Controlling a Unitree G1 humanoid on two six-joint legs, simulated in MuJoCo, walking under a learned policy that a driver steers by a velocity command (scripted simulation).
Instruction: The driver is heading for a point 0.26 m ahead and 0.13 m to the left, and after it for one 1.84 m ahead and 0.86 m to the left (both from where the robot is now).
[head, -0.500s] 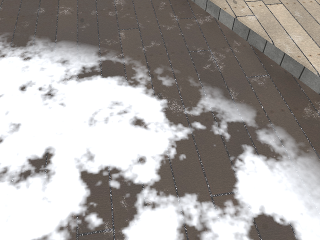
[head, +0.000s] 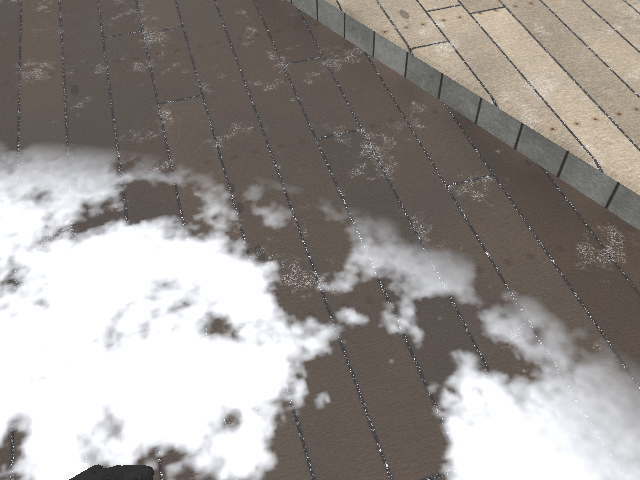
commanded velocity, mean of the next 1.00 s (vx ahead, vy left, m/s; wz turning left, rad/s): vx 0.50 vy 0.00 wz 0.50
